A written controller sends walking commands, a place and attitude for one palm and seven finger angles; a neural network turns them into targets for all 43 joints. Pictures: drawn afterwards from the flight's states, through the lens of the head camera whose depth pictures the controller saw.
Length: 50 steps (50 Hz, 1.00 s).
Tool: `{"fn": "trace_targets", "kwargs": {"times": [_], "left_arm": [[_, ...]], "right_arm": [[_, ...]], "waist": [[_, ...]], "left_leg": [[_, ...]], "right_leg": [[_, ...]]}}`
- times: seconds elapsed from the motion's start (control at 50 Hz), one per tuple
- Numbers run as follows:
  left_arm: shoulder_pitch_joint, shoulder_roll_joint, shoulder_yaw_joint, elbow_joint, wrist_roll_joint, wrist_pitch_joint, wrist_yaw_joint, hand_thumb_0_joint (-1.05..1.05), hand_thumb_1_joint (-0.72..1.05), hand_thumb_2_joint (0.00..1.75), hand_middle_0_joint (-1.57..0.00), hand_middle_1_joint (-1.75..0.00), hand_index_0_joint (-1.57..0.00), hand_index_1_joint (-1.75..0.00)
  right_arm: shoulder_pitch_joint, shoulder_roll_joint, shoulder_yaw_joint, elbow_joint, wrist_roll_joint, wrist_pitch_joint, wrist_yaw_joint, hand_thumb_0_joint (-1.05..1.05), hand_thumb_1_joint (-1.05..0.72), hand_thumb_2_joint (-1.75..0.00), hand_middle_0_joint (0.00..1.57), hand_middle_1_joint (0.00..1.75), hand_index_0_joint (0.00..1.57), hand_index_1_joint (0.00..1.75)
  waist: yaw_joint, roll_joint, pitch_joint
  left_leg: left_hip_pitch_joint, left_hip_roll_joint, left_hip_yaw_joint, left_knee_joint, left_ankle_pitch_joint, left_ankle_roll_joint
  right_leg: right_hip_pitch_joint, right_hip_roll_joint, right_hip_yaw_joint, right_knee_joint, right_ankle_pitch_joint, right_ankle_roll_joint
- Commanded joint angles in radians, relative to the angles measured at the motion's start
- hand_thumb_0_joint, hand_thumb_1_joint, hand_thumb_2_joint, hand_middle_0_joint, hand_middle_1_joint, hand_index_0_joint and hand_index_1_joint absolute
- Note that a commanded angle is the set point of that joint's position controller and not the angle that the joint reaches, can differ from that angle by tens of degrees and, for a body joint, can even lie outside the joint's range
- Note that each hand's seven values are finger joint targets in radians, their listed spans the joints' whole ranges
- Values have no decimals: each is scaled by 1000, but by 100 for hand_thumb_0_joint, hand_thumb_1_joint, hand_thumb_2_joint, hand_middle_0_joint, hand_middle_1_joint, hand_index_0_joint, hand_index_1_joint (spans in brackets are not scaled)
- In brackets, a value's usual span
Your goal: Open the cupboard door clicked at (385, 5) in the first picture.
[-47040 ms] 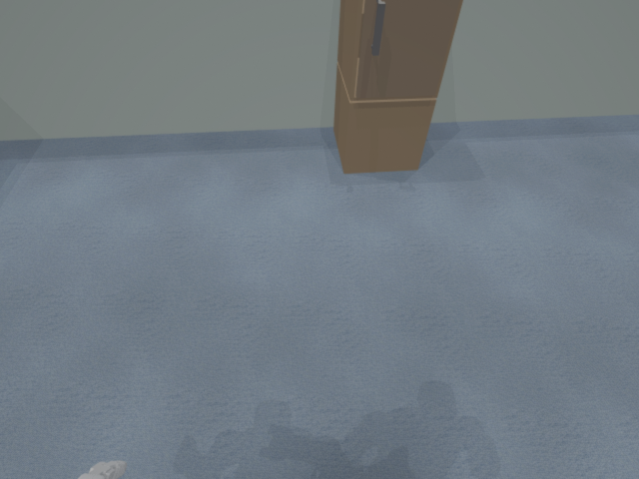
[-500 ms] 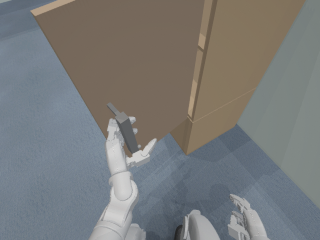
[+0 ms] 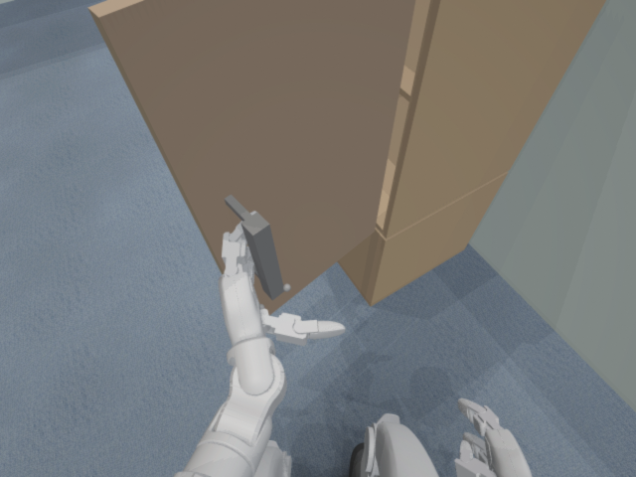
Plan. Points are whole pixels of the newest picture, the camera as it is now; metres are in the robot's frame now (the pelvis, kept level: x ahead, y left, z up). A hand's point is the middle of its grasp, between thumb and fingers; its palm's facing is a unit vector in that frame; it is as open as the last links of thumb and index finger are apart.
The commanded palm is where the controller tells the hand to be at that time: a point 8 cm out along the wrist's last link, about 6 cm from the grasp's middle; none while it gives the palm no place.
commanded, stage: slide the hand sideways off the handle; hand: left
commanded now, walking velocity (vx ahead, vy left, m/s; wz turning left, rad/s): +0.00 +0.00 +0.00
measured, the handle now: (255, 251) +0.39 +0.10 +0.03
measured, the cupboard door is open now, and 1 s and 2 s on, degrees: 100 100 100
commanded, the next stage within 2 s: draw the hand back to the body in 1.26 s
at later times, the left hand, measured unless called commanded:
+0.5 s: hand (271, 315) +0.30 +0.07 +0.03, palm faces -0.15 -0.99 +0.01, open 16.5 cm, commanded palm +0.27 +0.13 +0.03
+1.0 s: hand (225, 363) +0.25 +0.12 +0.03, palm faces -0.13 -0.99 -0.02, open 16.3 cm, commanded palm +0.23 +0.18 +0.03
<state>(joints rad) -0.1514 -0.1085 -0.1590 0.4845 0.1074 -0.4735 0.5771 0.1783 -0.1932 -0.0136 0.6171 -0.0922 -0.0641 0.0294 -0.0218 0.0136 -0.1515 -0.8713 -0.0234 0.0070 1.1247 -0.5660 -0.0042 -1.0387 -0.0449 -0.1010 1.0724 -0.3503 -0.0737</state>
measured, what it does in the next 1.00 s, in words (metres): stands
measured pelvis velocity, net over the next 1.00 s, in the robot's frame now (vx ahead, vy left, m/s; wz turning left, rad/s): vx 0.02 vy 0.02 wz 0.00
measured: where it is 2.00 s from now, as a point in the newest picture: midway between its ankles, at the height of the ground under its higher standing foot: outside the picture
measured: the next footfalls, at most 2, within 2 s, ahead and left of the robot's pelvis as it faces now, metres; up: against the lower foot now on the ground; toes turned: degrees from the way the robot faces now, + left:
none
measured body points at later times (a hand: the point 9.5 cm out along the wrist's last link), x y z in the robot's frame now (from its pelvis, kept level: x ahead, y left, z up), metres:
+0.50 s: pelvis +0.01 +0.02 -0.01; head +0.09 +0.00 +0.43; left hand +0.31 +0.12 +0.03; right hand +0.18 -0.21 -0.11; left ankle -0.01 +0.12 -0.65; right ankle +0.09 -0.08 -0.65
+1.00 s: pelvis +0.02 +0.02 -0.02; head +0.11 +0.01 +0.42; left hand +0.25 +0.17 +0.03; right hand +0.22 -0.20 -0.10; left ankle -0.01 +0.12 -0.65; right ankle +0.09 -0.08 -0.65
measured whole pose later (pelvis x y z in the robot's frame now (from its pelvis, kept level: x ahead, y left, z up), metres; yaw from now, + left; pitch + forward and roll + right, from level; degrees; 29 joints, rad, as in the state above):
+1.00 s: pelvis +0.02 +0.02 -0.02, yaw +0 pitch +19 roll +0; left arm 0.38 0.13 -0.13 -0.10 -0.08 -0.40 -0.10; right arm 0.22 -0.22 0.01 0.40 -0.01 -0.06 0.01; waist 0.01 0.02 -0.16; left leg -0.92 -0.03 0.00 1.25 -0.67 0.02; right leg -1.08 -0.06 -0.11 1.19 -0.44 -0.05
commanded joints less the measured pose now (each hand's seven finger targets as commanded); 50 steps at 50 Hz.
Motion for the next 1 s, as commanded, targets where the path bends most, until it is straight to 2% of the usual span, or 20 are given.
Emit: {"fn": "trace_targets", "kwargs": {"times": [0.0, 0.04, 0.06, 0.08, 0.1, 0.14, 0.16, 0.2, 0.24, 0.26, 0.32, 0.38, 0.4, 0.46, 0.54, 0.58, 0.64, 0.78, 0.86, 0.98], "left_arm": [[-220, -10, 29, -211, 10, -58, 28, 0, -50, 30, -15, -30, -15, -30], [-219, 0, 42, -208, 16, -58, 37, 0, -50, 30, -15, -30, -15, -30], [-171, 72, -162, -208, 137, -80, -170, 0, -50, 30, -15, -30, -15, -30], [-238, 157, -71, -261, 102, -114, -275, 0, -50, 30, -15, -30, -15, -30], [-231, 165, -83, -312, 79, -133, -361, 0, -50, 30, -15, -30, -15, -30], [-226, 142, -133, -337, -6, -129, -534, 0, -50, 30, -15, -30, -15, -30], [-210, 138, -110, -310, -74, -111, -597, 0, -50, 30, -15, -30, -15, -30], [-187, 77, -109, -327, -195, -70, -665, 0, -50, 30, -15, -30, -15, -30], [-123, 68, -75, -343, -254, -38, -667, 0, -50, 30, -15, -30, -15, -30], [-74, 84, -52, -348, -256, -31, -654, 0, -50, 30, -15, -30, -15, -30], [-19, 102, -53, -399, -202, -32, -602, 0, -50, 30, -15, -30, -15, -30], [17, 123, -68, -453, -138, -41, -567, 0, -50, 30, -15, -30, -15, -30], [51, 130, -65, -446, -124, -37, -563, 0, -50, 30, -15, -30, -15, -30], [113, 151, -53, -497, -111, -19, -566, 0, -50, 30, -15, -30, -15, -30], [225, 167, -32, -576, -133, 18, -580, 0, -50, 30, -15, -30, -15, -30], [265, 173, -20, -585, -144, 32, -585, 0, -50, 30, -15, -30, -15, -30], [235, 188, -15, -657, -148, 23, -586, 0, -50, 30, -15, -30, -15, -30], [385, 213, 0, -748, -166, -10, -621, 0, -50, 30, -15, -30, -15, -30], [477, 254, 41, -782, -181, 0, -652, 0, -50, 30, -15, -30, -15, -30], [524, 281, 81, -830, -220, 6, -693, 0, -50, 30, -15, -30, -15, -30]], "right_arm": [[-32, -97, -27, -139, 4, -44, -12, 0, -90, -90, 20, 30, 20, 30], [-45, -97, -25, -145, 3, -42, -17, 0, -90, -90, 20, 30, 20, 30], [8, -126, -23, -115, 4, -36, -15, 0, -90, -90, 20, 30, 20, 30], [23, -127, -30, -135, 17, -35, -19, 0, -90, -90, 20, 30, 20, 30], [13, -127, -31, -149, 22, -35, -21, 0, -90, -90, 20, 30, 20, 30], [12, -133, -24, -179, 48, -43, -19, 0, -90, -90, 20, 30, 20, 30], [14, -131, -21, -184, 65, -47, -23, 0, -90, -90, 20, 30, 20, 30], [3, -132, -14, -214, 92, -57, -25, 0, -90, -90, 20, 30, 20, 30], [-1, -141, -14, -241, 102, -66, -26, 0, -90, -90, 20, 30, 20, 30], [9, -144, -18, -242, 102, -66, -24, 0, -90, -90, 20, 30, 20, 30], [31, -151, -27, -257, 89, -65, -9, 0, -90, -90, 20, 30, 20, 30], [40, -151, -32, -270, 77, -58, 4, 0, -90, -90, 20, 30, 20, 30], [45, -153, -33, -275, 78, -53, 7, 0, -90, -90, 20, 30, 20, 30], [39, -152, -35, -299, 78, -42, 7, 0, -90, -90, 20, 30, 20, 30], [34, -147, -28, -333, 85, -28, 1, 0, -90, -90, 20, 30, 20, 30], [42, -142, -26, -336, 89, -22, -7, 0, -90, -90, 20, 30, 20, 30], [29, -142, -23, -339, 87, -30, -19, 0, -90, -90, 20, 30, 20, 30], [45, -135, -24, -342, 82, -53, -24, 0, -90, -90, 20, 30, 20, 30], [43, -137, -26, -358, 86, -54, -29, 0, -90, -90, 20, 30, 20, 30], [40, -140, -24, -370, 92, -61, -41, 0, -90, -90, 20, 30, 20, 30]], "waist": [[-7, -120, -334], [-1, -117, -326], [-71, -134, -300], [-61, -113, -342], [-42, -70, -382], [-60, -30, -357], [-60, -61, -319], [-49, -56, -278], [-26, -80, -274], [-11, -97, -280], [-9, -110, -293], [-7, -65, -302], [-7, -89, -296], [10, -71, -318], [24, -71, -328], [12, -100, -297], [0, -79, -285], [1, -30, -309], [13, -40, -303], [3, -47, -282]], "left_leg": [[-78, -23, -6, -164, 131, 5], [-84, -24, -8, -166, 120, 5], [-72, -15, 0, -138, 114, 21], [-85, -21, -4, -130, 132, 27], [-74, -22, -3, -131, 147, 26], [-61, -25, -4, -131, 129, 28], [-77, -24, -10, -137, 109, 26], [-62, -25, -18, -159, 80, 21], [-50, -28, -27, -174, 99, 20], [-46, -26, -28, -174, 121, 18], [-36, -20, -38, -160, 176, 13], [-36, -20, -36, -135, 212, 12], [-42, -18, -39, -135, 204, 11], [-49, -20, -32, -129, 215, 12], [-45, -22, -33, -134, 246, 12], [-55, -18, -29, -131, 230, 11], [-59, -20, -40, -113, 224, 13], [-44, -18, -46, -79, 284, 4], [-67, -18, -44, -71, 286, 3], [-102, -20, -42, -50, 233, 5]], "right_leg": [[484, -4, 127, -180, -2, 46], [478, -2, 130, -184, -27, 44], [467, -10, 144, -150, 58, 44], [505, -21, 145, -129, 117, 38], [532, -22, 152, -113, 150, 35], [513, -23, 153, -121, 126, 30], [508, -20, 155, -138, 83, 34], [470, -11, 143, -169, -20, 36], [458, -5, 120, -167, -48, 35], [452, -4, 110, -153, -25, 37], [413, -1, 81, -99, 50, 36], [380, -3, 82, -64, 90, 30], [380, -1, 81, -61, 82, 30], [399, 1, 89, -57, 97, 27], [436, 6, 83, -58, 134, 26], [434, 7, 85, -63, 131, 34], [404, 7, 84, -52, 115, 32], [384, 9, 76, -14, 169, 32], [399, 10, 79, -10, 176, 32], [384, 13, 89, -17, 117, 37]]}}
